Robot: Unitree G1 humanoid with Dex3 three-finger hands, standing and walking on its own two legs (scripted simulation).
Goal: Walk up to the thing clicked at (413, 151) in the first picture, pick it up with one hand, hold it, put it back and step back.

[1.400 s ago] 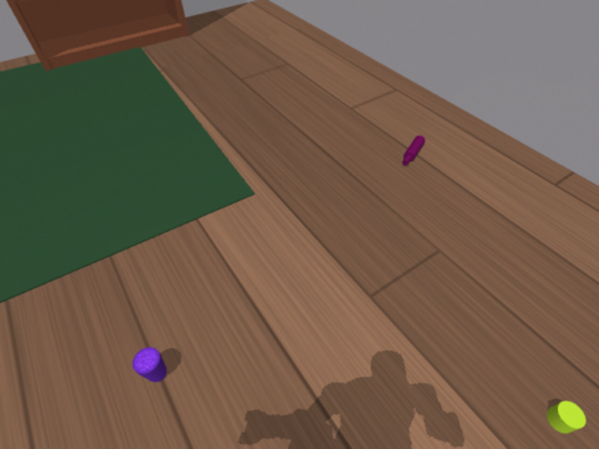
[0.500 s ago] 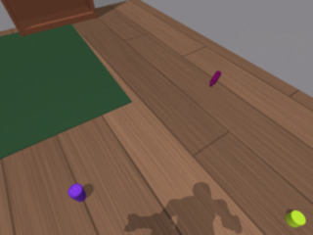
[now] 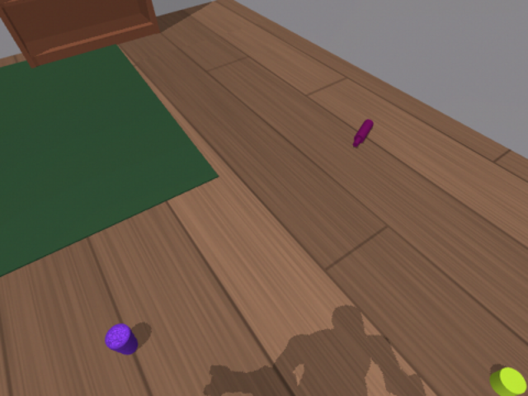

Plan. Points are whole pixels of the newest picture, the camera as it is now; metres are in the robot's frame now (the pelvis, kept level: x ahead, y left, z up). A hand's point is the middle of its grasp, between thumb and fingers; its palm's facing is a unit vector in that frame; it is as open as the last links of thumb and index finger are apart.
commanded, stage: walk up
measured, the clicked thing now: (362, 133) +1.57 -0.51 -0.74
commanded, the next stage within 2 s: none
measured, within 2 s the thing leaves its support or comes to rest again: neither
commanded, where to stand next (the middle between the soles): +0.51 +0.04 m, yaw +0 degrees
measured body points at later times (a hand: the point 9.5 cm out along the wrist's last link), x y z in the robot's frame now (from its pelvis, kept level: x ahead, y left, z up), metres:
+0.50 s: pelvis +0.17 +0.01 +0.00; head +0.19 +0.02 +0.45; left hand +0.22 +0.32 -0.12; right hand +0.28 -0.29 -0.10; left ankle +0.24 +0.10 -0.73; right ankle +0.15 -0.13 -0.66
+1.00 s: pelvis +0.33 -0.03 +0.01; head +0.35 -0.03 +0.46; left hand +0.27 +0.30 -0.08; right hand +0.48 -0.32 -0.11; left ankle +0.37 +0.14 -0.69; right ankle +0.34 -0.14 -0.73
